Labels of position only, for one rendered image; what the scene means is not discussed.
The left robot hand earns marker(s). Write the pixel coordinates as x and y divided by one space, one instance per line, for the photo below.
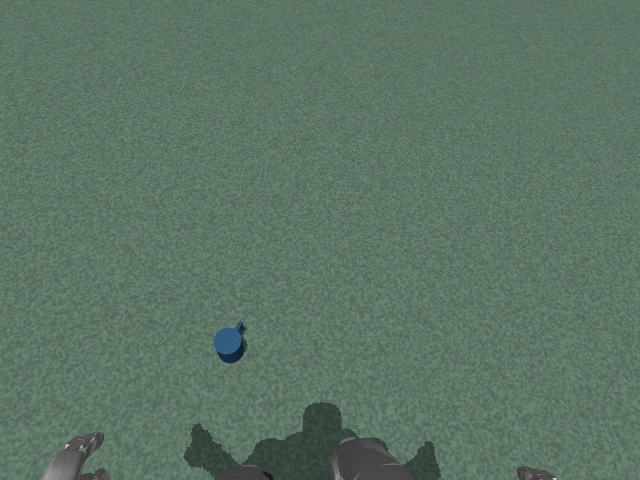
68 464

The mug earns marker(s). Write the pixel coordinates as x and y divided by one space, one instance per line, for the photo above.
228 343

